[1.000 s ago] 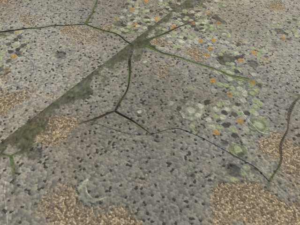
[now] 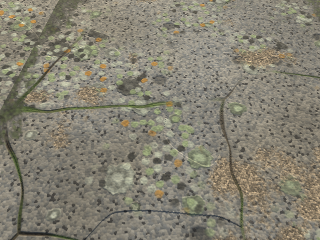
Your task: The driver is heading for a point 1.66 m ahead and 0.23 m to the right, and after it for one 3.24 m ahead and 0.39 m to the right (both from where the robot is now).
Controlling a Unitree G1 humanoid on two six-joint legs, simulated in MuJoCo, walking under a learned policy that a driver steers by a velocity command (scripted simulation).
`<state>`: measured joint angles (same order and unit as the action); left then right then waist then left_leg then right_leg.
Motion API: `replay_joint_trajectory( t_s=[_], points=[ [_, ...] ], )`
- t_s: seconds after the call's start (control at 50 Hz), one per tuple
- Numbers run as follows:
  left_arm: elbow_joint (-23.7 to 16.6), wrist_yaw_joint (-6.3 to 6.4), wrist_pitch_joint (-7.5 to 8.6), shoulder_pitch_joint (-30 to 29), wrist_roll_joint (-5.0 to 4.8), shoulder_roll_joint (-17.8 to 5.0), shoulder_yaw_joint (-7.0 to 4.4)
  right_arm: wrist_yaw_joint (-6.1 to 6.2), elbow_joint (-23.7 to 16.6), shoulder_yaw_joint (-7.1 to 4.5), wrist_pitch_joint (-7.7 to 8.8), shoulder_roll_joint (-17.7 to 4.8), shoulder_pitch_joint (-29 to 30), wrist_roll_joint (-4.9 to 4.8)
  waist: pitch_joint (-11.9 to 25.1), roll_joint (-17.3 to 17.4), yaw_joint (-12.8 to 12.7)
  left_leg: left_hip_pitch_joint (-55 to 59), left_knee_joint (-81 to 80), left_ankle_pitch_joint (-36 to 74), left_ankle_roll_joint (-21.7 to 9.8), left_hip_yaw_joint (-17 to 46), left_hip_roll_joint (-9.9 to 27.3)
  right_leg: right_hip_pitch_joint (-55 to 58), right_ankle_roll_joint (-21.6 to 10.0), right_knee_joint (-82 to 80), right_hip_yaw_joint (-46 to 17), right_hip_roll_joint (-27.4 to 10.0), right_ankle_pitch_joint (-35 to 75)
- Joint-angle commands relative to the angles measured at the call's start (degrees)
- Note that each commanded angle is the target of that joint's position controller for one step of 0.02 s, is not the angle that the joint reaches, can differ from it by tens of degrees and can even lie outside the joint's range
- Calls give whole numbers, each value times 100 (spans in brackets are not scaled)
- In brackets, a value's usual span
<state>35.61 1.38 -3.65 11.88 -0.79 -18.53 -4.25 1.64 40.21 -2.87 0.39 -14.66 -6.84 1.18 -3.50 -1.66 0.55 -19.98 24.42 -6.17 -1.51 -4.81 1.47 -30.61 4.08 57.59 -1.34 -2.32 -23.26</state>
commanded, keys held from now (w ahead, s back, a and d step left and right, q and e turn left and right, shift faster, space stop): e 0.36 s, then no key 0.64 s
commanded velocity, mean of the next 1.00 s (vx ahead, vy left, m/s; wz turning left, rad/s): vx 0.01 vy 0.00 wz -0.35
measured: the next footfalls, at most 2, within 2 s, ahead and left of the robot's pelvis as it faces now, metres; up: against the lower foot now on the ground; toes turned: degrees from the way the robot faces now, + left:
right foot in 0.14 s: +0.05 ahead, -0.14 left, +0.00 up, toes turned -12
left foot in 0.60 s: +0.09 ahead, +0.09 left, +0.00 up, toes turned -19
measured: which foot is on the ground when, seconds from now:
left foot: down 0.00-0.14, up 0.16-0.58, down 0.60-1.00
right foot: up 0.00-0.12, down 0.14-1.00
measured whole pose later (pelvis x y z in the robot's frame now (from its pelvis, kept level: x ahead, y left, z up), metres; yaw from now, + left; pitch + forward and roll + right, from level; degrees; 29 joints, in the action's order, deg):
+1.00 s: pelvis +0.03 -0.02 +0.00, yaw -19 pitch -1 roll +0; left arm 38.0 0.6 -1.0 13.1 1.1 -14.0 -2.9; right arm -0.2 42.9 -1.2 0.9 -13.5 -9.2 0.6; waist -1.7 0.3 -0.2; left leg -12.4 31.1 -17.8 -0.1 0.7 -0.4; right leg -15.1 0.1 31.6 -6.4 2.7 -15.4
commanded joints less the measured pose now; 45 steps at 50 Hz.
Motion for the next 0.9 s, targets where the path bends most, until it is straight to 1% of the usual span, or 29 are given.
replay_joint_trajectory(
  t_s=[0.02, 0.06, 0.1, 0.12, 0.14, 0.16, 0.18, 0.2, 0.22, 0.24, 0.26, 0.3, 0.34, 0.4, 0.5, 0.54, 0.56, 0.58, 0.6, 0.62, 0.64, 0.66, 0.68, 0.7, 0.72, 0.74, 0.76, 0.8, 0.9],
  points=[
    [-419, -70, 60, 160, 10, -335, -75, 16, -356, -315, 16, -1070, 269, -48, 1105, 1041, -23, 766, -832, 851, -1240, 878, 1534, 641, -104, -661, 164, -113, 266],
    [-461, -123, 45, 133, 6, -412, -108, -15, -295, -346, -11, -1145, 231, -97, 1053, 1097, -14, 818, -770, 627, -1167, 799, 1613, 853, -225, -1115, 278, -75, 303],
    [-439, -175, 39, 286, 16, -414, -146, -34, -241, -363, -38, -1183, 283, -190, 1024, 1059, -164, 809, -503, 396, -948, 645, 1611, 1262, -426, -1958, 442, 34, 655],
    [-355, -187, 41, 488, 30, -418, -179, -31, -194, -357, -58, -1131, 262, -236, 1029, 984, -257, 664, -229, 163, -738, 486, 1512, 1654, -573, -2488, 544, 175, 963],
    [-299, -163, 47, 667, 58, -546, -245, -37, -76, -328, -83, -952, 31, -246, 918, 669, -275, 275, 295, -368, -348, 201, 1289, 2089, -780, -3030, 293, 184, 1333],
    [-381, -70, 65, 747, 76, -1109, -387, -70, -105, -243, -104, -595, -130, -94, 721, -852, -114, -911, 1893, -1672, 278, -459, 604, 2651, -1282, -3740, -1524, -1028, 2528],
    [-581, -67, 130, 585, 204, -1607, -451, -27, -455, -253, -61, -674, 295, 14, 553, -1684, -212, -2132, 3140, -3116, 550, 12, -173, 2451, -2325, -3946, -3025, -2029, 3218],
    [-573, -92, 259, 597, 310, -1329, -391, 8, -493, -323, -37, -881, 653, -27, 735, -1093, -446, -2145, 3915, -2988, 466, 682, -102, 2263, -2395, -4065, -2847, -1858, 2786],
    [-554, -96, 352, 335, 283, -1154, -323, 22, -430, -363, -52, -931, 542, -114, 653, -896, -230, -2146, 4082, -2437, 371, 841, -14, 2183, -2052, -4000, -2370, -1533, 2533],
    [-592, -73, 373, 16, 162, -973, -284, 65, -259, -392, -77, -920, 334, -91, 678, -600, -67, -2103, 4041, -1998, 376, 885, 49, 2187, -1729, -3893, -2024, -1234, 2349],
    [-629, -48, 364, -169, 71, -833, -224, 91, -197, -408, -98, -955, 241, -37, 711, -631, -10, -2002, 4054, -1733, 431, 869, 39, 2133, -1614, -3825, -1842, -1117, 2625],
    [-661, 8, 329, -192, 90, -731, -161, 54, -163, -393, -78, -863, 140, -50, 903, -612, 59, -1644, 4193, -1423, 532, 820, -97, 2062, -1620, -3728, -1660, -921, 3167],
    [-640, 46, 308, -70, 88, -751, -174, 29, -174, -346, -54, -754, 216, -104, 955, -577, -10, -1627, 3687, -1274, 587, 834, -158, 2294, -1632, -3654, -1667, -841, 3234],
    [-628, 87, 257, -2, 72, -798, -202, -26, -184, -270, -32, -652, 370, -125, 996, -676, -144, -1374, 2710, -1235, 638, 855, -169, 2495, -1637, -3539, -1785, -834, 2964],
    [-589, -5, 195, -45, 120, -779, -168, -136, -180, -243, -10, -708, 332, -187, 907, -799, -269, -452, 1803, -1571, 540, 741, -169, 2082, -1751, -3432, -2130, -889, 2909],
    [-562, -33, 186, -149, 88, -718, -132, -179, -172, -230, 23, -686, 237, -188, 875, -760, -204, -141, 1207, -1447, 459, 711, -168, 2074, -1707, -3317, -2254, -835, 3011],
    [-554, -35, 183, -263, 53, -652, -101, -206, -128, -215, 51, -624, 96, -175, 876, -703, -73, 202, 568, -1019, 386, 661, -178, 1996, -1600, -3218, -2214, -719, 2951],
    [-526, -31, 193, -283, 24, -562, -66, -227, -85, -198, 85, -586, -54, -122, 869, -602, 47, 708, -221, -188, 277, 659, -136, 1806, -1397, -3169, -2146, -562, 2658],
    [-487, -24, 229, -102, 89, -420, -24, -217, -106, -221, 105, -787, -153, -19, 961, -293, -25, 1264, -339, 522, 102, 1023, 318, 1495, -1080, -2981, -1975, -329, 1950],
    [-469, -45, 286, 251, 220, -260, 18, -187, -170, -294, 95, -1219, -138, 61, 1053, 787, -350, 1610, -266, 1703, -317, 1834, 1191, 1055, -731, -2260, -1303, 319, 659],
    [-523, -38, 315, 115, 211, -303, 2, -187, -86, -210, 94, -976, 105, 87, 824, 1502, -431, 943, -458, 1387, -987, 2372, 1587, 1033, -455, -2326, -769, 493, -113],
    [-442, -17, 317, 29, 224, -498, -49, -189, -218, -116, 120, -665, 416, 45, 692, 1254, -372, 771, -535, 970, -1020, 2226, 1433, 1283, -319, -2312, -697, 329, 26],
    [-443, -11, 308, -166, 208, -468, -61, -177, -189, -118, 131, -674, 405, 9, 684, 1170, -296, 847, -458, 624, -785, 1991, 1144, 1344, -311, -2517, -638, 332, 488],
    [-423, -9, 267, -279, 219, -370, -43, -176, -171, -131, 150, -774, 311, -30, 670, 1113, -217, 831, -392, 366, -586, 1786, 927, 1518, -300, -2713, -647, 301, 885],
    [-447, -25, 233, -318, 239, -323, -31, -169, -139, -123, 173, -777, 231, -54, 651, 1077, -172, 729, -385, 60, -446, 1707, 835, 1701, -311, -2866, -703, 233, 1195],
    [-431, -52, 218, -299, 230, -246, -9, -164, -112, -89, 178, -732, 146, -38, 625, 991, -179, 571, -367, -273, -311, 1550, 702, 1890, -365, -2935, -717, 204, 1384],
    [-382, -76, 218, -205, 210, -264, -16, -172, -123, -68, 171, -693, 97, -20, 538, 808, -149, 476, -355, -657, -197, 1360, 539, 1892, -452, -2924, -726, 213, 1416],
    [-318, -99, 252, -174, 186, -265, -31, -180, -150, -49, 162, -672, 62, -25, 396, 504, -103, 491, -205, -898, -89, 1149, 364, 1751, -564, -2982, -771, 194, 1431],
    [-221, -83, 344, -109, 188, -179, -23, -161, -138, -14, 135, -585, -93, -57, 498, 45, -16, 700, 119, -562, -69, 951, 220, 1685, -551, -3069, -895, 123, 1706]
  ],
)
Velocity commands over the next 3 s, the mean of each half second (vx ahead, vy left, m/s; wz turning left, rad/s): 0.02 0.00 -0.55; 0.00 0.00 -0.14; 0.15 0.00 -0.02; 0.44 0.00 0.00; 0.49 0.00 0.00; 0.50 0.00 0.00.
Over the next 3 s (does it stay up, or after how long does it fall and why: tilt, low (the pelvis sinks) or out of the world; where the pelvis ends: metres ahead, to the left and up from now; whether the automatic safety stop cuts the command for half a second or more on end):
stays up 0.87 -0.26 -0.01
